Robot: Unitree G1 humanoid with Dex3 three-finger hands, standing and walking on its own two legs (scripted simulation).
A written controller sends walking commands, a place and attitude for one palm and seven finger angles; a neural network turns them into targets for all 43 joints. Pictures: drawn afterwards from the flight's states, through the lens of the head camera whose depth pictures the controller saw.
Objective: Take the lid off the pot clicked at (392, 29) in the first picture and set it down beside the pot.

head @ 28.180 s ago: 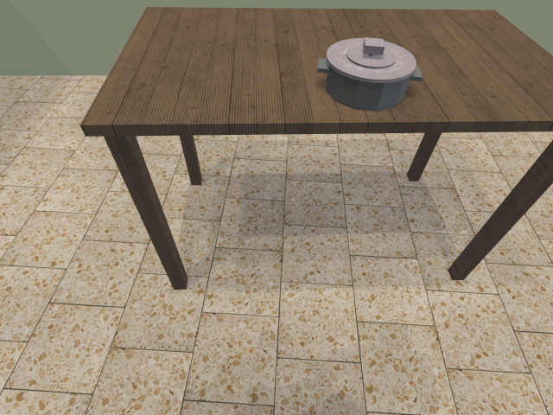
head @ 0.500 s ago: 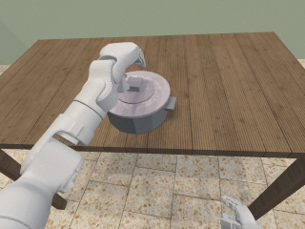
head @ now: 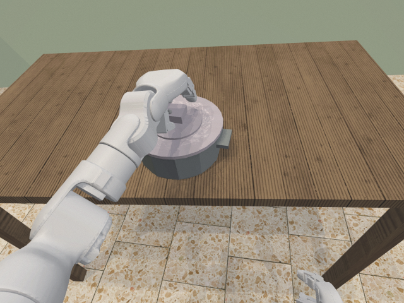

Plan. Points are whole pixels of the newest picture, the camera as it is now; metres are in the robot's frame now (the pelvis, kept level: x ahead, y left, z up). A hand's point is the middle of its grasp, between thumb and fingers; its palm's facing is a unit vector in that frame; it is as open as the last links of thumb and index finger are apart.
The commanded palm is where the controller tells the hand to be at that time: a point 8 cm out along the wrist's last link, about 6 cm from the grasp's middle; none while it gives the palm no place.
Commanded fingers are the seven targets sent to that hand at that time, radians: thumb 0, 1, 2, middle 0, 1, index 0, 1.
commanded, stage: lower the open fingers around the knob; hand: left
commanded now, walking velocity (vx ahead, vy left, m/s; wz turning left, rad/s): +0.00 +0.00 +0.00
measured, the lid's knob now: (174, 113) +0.47 +0.07 +0.15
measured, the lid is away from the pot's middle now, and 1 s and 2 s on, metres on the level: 0.00 0.00 0.00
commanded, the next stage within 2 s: close the fingers and squeeze the knob in 1.36 s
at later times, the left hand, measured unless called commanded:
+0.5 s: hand (168, 119) +0.43 +0.08 +0.16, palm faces -0.20 -0.08 -0.98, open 10.4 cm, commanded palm +0.41 +0.08 +0.21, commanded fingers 0.00 -0.33 1.48 -0.83 -0.08 -0.83 -0.08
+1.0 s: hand (168, 121) +0.43 +0.08 +0.16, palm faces -0.21 -0.10 -0.97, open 10.5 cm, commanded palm +0.41 +0.08 +0.22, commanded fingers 0.00 -0.33 1.48 -0.83 -0.08 -0.83 -0.08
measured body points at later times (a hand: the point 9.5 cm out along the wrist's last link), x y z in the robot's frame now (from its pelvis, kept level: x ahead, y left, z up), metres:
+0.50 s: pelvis +0.00 +0.00 +0.00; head +0.01 -0.03 +0.45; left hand +0.44 +0.08 +0.21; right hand +0.16 -0.23 -0.12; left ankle +0.02 +0.06 -0.74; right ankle -0.03 -0.09 -0.74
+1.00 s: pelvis +0.00 -0.01 +0.00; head +0.00 -0.04 +0.45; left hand +0.43 +0.08 +0.21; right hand +0.17 -0.24 -0.12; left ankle +0.02 +0.06 -0.74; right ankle -0.03 -0.09 -0.74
